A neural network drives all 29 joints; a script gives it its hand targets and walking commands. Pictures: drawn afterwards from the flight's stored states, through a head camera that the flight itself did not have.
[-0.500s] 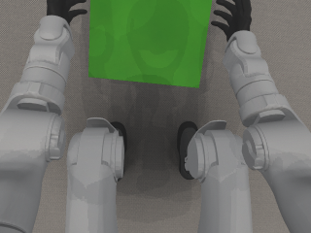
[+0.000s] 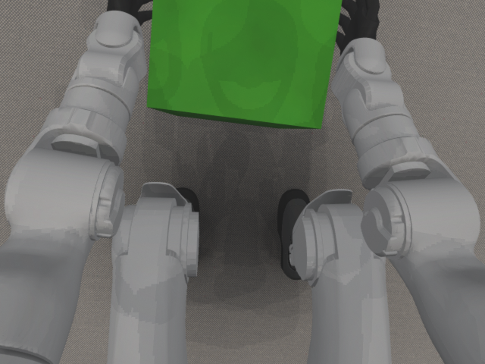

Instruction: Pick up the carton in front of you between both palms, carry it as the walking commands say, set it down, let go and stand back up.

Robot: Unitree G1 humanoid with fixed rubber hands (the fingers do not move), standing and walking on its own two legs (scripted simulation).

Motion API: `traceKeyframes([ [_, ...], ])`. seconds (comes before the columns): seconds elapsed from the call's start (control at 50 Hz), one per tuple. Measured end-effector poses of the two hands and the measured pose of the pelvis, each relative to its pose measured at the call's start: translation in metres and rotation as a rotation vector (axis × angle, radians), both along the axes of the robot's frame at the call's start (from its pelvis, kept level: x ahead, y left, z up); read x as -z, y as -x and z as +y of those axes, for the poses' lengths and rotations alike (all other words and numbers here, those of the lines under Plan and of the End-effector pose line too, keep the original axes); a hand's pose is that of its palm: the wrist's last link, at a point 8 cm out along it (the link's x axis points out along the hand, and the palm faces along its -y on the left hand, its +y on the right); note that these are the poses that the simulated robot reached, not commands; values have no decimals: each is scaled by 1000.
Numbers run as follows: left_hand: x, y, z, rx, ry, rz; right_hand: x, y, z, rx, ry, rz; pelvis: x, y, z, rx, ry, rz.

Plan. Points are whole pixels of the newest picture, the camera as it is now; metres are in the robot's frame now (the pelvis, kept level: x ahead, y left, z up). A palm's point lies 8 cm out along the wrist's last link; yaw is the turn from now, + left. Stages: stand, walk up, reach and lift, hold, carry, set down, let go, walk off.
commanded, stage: reach and lift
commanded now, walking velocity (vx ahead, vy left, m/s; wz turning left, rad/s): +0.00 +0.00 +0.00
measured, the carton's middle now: (238, 55) +0.50 +0.03 -0.24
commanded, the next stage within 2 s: none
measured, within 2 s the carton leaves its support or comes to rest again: leaves its support in 0.02 s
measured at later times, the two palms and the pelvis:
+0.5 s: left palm out of the picture +0.48 +0.19 +0.01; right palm (448, 22) +0.49 -0.11 +0.01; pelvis +0.00 +0.00 +0.08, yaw +3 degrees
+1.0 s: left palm out of the picture +0.45 +0.18 +0.16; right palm out of the picture +0.46 -0.12 +0.16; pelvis +0.04 -0.01 +0.21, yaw +4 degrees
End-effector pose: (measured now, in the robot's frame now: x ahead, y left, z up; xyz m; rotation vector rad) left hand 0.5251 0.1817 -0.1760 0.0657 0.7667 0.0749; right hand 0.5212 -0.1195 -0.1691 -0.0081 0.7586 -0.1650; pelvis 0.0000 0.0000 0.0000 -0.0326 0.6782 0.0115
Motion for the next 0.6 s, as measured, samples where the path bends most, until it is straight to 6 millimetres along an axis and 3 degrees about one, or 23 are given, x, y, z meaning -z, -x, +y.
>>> traceKeyframes([
  [0.12, -15, 1, 0, -16, 11, -34, -17, -2, 0, 8, -13, -36, 5, -4, -1, -2, -6, -8],
  [0.24, -63, 12, 4, -37, 25, -98, -62, 10, 4, 22, -36, -101, -6, -4, -3, -13, -9, -14],
  [0.42, -154, 35, 8, -83, 45, -90, -151, 28, 9, 9, -60, -96, -56, -2, -4, -35, -6, 17],
  [0.6, -214, 47, 8, -97, 38, -88, -211, 34, 8, -12, -49, -95, -106, -5, -5, -44, -9, 51],
])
